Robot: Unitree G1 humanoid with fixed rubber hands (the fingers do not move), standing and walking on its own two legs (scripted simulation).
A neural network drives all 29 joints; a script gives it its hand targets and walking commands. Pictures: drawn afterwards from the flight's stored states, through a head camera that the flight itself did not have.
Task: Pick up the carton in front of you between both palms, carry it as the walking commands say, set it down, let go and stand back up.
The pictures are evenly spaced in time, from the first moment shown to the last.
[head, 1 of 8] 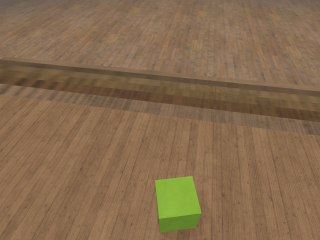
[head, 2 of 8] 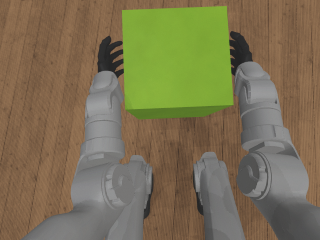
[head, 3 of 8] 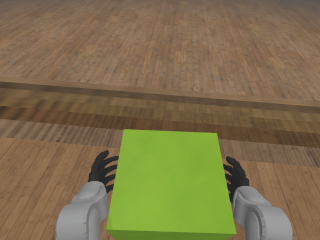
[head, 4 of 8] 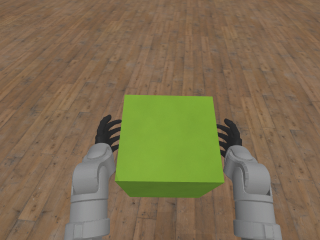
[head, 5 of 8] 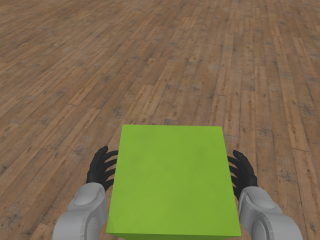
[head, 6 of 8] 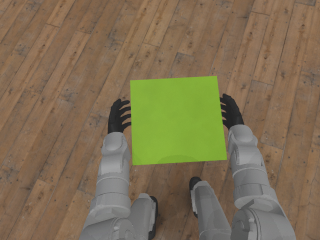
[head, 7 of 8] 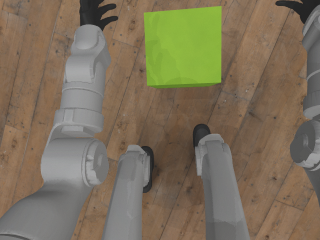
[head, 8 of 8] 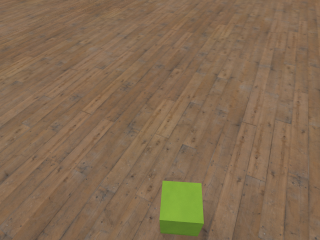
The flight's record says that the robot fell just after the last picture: no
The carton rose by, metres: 0.69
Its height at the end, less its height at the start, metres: -0.76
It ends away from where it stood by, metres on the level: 5.42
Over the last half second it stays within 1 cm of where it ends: yes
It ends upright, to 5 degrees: yes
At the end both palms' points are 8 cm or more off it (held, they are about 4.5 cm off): yes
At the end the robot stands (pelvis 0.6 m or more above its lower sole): yes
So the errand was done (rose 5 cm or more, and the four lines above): yes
